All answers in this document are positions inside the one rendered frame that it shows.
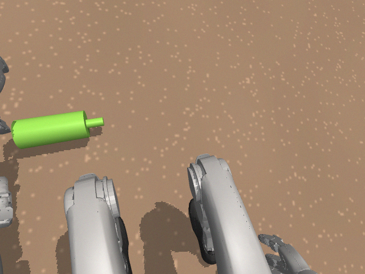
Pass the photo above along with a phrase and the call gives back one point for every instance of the bottle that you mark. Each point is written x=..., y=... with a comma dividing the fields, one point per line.
x=43, y=130

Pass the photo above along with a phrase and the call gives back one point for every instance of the left robot arm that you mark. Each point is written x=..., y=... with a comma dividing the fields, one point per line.
x=6, y=208

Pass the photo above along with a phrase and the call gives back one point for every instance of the right robot hand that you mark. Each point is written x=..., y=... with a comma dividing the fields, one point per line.
x=289, y=261

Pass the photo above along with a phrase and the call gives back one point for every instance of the left robot hand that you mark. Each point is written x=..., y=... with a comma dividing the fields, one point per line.
x=3, y=69

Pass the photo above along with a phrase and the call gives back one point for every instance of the right robot foot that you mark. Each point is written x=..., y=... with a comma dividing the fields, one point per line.
x=207, y=256

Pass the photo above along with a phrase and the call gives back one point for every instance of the left robot foot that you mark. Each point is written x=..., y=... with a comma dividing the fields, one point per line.
x=125, y=246

